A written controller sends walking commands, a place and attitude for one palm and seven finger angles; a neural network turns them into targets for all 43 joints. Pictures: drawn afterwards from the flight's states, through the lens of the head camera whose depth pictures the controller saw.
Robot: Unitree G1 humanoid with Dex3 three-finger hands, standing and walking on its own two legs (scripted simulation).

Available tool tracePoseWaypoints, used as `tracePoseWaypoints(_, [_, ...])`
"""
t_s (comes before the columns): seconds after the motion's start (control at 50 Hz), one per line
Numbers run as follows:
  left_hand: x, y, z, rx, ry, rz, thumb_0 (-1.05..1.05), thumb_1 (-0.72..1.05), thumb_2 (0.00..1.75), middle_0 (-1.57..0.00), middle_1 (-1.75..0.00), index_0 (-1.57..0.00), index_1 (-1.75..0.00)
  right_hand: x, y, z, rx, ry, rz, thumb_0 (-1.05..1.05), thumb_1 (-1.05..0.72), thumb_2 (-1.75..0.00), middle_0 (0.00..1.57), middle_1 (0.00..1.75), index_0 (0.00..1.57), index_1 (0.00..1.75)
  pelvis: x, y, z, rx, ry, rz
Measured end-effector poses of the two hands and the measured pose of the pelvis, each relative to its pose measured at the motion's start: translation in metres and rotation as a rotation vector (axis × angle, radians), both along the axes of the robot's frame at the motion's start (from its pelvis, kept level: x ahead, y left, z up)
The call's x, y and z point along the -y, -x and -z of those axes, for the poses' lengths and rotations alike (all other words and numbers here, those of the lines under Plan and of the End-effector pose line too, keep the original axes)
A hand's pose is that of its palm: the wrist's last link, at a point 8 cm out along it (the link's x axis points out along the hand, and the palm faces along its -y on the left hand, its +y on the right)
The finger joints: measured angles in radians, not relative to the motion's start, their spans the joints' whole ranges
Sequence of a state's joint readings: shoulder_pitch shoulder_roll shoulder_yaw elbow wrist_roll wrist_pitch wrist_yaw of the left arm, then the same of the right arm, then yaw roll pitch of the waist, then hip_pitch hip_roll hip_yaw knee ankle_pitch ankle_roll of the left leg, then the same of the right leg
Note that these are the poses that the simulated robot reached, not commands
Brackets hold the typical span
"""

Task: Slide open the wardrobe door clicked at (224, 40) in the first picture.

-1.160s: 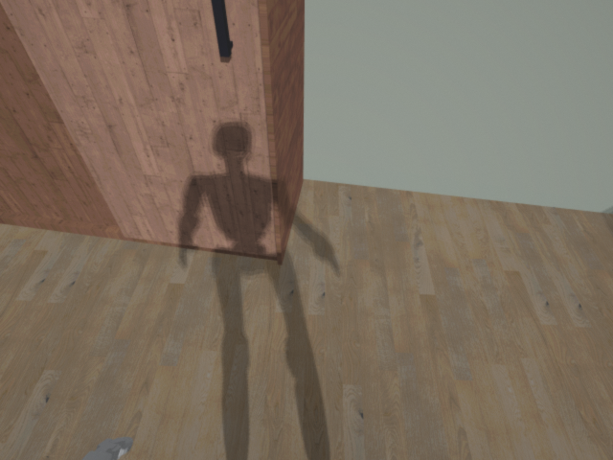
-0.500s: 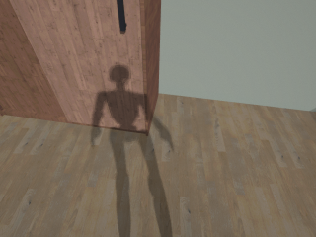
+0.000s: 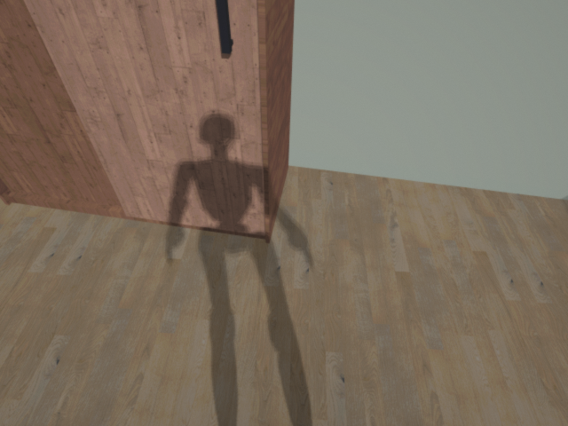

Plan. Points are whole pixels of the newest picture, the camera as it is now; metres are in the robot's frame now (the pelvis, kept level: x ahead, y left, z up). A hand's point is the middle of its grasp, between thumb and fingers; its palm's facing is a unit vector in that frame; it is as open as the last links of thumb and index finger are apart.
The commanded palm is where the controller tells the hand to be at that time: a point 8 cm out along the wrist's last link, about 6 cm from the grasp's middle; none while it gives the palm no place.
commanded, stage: look at it before walking up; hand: right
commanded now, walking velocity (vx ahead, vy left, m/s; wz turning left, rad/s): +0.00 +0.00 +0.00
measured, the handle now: (225, 10) +0.99 +0.21 +0.19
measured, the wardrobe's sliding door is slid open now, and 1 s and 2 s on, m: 0.00 0.00 0.00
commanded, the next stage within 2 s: walk to a spot facing it in 0.28 s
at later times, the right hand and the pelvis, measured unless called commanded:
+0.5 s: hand out of the picture +0.08 -0.25 -0.16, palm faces -0.03 +0.94 -0.34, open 7.4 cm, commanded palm none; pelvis +0.01 +0.00 +0.00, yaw +2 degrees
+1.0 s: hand out of the picture +0.06 -0.16 -0.17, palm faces -0.21 +0.94 -0.26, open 7.4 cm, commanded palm none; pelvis -0.02 +0.03 -0.01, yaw +16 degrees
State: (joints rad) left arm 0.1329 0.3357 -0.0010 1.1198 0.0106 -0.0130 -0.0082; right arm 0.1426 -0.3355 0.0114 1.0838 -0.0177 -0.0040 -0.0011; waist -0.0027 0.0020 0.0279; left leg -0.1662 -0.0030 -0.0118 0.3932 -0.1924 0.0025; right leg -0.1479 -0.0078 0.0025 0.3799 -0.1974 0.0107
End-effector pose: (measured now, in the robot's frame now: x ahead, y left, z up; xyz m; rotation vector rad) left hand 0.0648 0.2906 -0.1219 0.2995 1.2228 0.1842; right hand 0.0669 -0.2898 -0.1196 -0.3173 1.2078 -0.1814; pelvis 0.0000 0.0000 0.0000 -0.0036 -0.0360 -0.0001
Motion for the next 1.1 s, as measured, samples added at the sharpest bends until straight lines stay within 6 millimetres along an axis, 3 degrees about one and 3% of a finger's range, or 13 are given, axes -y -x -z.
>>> tracePoseWaypoints(0.52, [0.003,-0.021,-0.001,0.039,-0.007,-0.015,0.00,0.90,0.90,-0.20,-0.30,-0.20,-0.30,0.002,-0.010,0.002,-0.022,0.007,-0.001,0.01,-0.90,-0.90,0.20,0.30,0.20,0.30,0.002,-0.008,0.001,-0.008,0.000,-0.037])
tracePoseWaypoints(0.7, [0.021,0.015,0.023,0.037,0.064,-0.125,0.00,0.90,0.90,-0.20,-0.30,-0.20,-0.30,-0.031,-0.005,0.024,-0.083,-0.048,-0.067,0.01,-0.90,-0.90,0.20,0.30,0.20,0.30,-0.005,0.003,0.016,-0.010,0.030,-0.133])
tracePoseWaypoints(0.84, [0.008,0.048,0.053,0.015,0.121,-0.226,0.00,0.90,0.90,-0.20,-0.30,-0.20,-0.30,-0.067,0.001,0.030,-0.082,-0.047,-0.115,0.01,-0.90,-0.90,0.20,0.30,0.20,0.30,-0.024,0.012,0.031,0.001,0.025,-0.206])
tracePoseWaypoints(0.96, [0.000,0.063,0.032,0.012,0.118,-0.277,0.01,0.90,0.90,-0.20,-0.30,-0.20,-0.30,-0.084,0.007,0.015,-0.105,-0.063,-0.135,0.01,-0.90,-0.90,0.20,0.30,0.20,0.30,-0.029,0.019,0.011,-0.025,0.036,-0.262])
tracePoseWaypoints(1.1, [-0.006,0.077,0.016,0.054,0.070,-0.352,0.00,0.91,0.90,-0.20,-0.30,-0.20,-0.30,-0.084,-0.010,0.010,-0.098,-0.071,-0.206,0.01,-0.90,-0.90,0.20,0.30,0.21,0.30,-0.022,0.021,0.004,-0.051,0.034,-0.339])
